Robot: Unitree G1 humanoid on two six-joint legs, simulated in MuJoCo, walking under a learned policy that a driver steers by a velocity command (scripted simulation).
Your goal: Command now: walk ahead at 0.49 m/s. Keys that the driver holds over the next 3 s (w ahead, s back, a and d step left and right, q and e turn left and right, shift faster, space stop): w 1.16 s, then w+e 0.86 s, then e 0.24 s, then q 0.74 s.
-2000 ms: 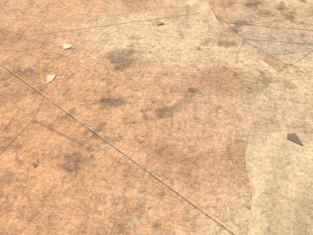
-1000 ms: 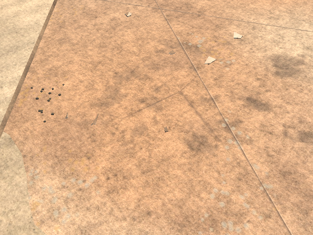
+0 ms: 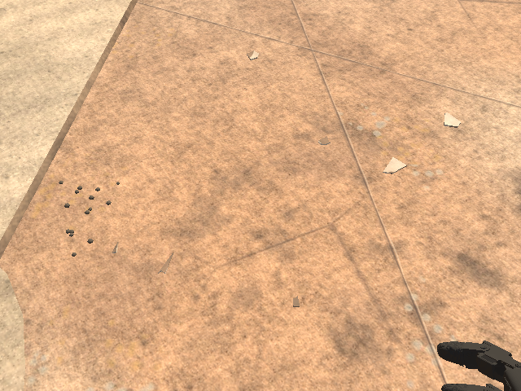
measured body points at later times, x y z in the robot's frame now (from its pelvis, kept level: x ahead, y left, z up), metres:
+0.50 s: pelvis +0.29 +0.02 +0.01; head +0.32 +0.02 +0.46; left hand +0.50 +0.25 -0.08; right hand +0.30 -0.27 -0.12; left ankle +0.20 +0.12 -0.73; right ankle +0.48 -0.13 -0.69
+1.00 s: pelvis +0.56 -0.03 +0.01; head +0.59 -0.04 +0.46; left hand +0.58 +0.25 -0.11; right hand +0.76 -0.27 -0.09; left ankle +0.75 +0.14 -0.68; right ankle +0.49 -0.12 -0.73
